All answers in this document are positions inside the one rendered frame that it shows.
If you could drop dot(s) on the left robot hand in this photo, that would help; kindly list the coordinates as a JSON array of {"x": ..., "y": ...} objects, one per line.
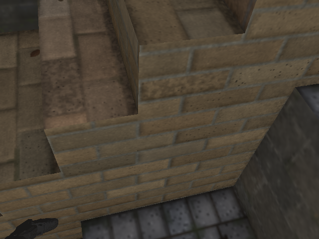
[{"x": 32, "y": 228}]

